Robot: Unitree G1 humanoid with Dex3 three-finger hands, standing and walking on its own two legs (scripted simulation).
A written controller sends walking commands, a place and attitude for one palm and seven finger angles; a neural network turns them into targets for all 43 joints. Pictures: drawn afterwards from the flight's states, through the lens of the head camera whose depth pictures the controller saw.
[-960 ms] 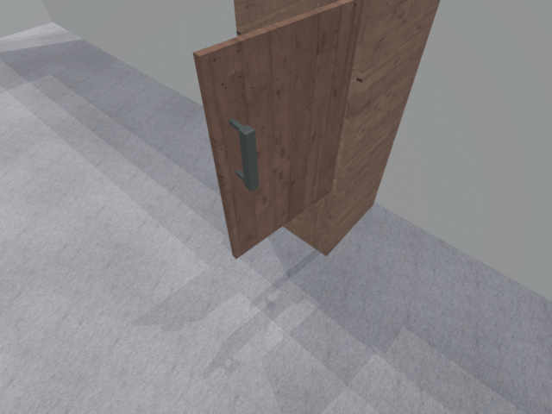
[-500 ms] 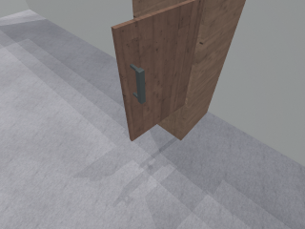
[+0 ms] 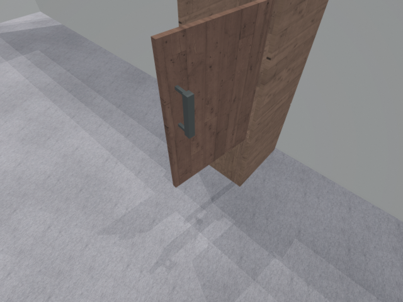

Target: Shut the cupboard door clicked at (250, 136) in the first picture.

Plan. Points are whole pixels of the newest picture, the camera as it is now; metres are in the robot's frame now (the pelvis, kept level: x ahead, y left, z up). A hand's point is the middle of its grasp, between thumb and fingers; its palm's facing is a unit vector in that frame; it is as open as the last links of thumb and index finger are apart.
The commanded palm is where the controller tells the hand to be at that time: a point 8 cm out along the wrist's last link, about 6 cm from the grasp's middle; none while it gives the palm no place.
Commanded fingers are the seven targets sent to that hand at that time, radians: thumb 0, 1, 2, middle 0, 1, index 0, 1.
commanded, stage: walk to a spot facing it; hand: left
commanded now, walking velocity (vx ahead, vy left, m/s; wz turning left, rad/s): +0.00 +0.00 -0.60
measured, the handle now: (184, 112) +0.58 +0.08 +0.03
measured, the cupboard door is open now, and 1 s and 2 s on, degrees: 83 83 83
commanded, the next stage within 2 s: none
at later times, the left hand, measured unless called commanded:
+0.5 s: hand out of the picture +0.07 +0.16 -0.18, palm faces -0.14 -0.95 -0.30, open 7.4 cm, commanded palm none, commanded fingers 0.00 0.90 0.90 -0.20 -0.30 -0.20 -0.30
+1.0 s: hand out of the picture +0.13 +0.16 -0.19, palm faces -0.38 -0.89 -0.25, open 7.4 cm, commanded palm none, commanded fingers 0.00 0.90 0.90 -0.20 -0.30 -0.20 -0.30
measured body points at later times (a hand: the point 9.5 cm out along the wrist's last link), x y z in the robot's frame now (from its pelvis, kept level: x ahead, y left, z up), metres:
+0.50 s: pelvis -0.02 -0.04 -0.03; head +0.03 -0.08 +0.42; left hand +0.07 +0.21 -0.16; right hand -0.02 -0.29 -0.20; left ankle -0.04 +0.12 -0.70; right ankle -0.03 -0.12 -0.75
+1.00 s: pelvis +0.00 -0.01 -0.02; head +0.05 -0.02 +0.43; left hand +0.15 +0.21 -0.17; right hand +0.02 -0.30 -0.14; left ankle +0.05 +0.12 -0.75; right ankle -0.04 -0.12 -0.74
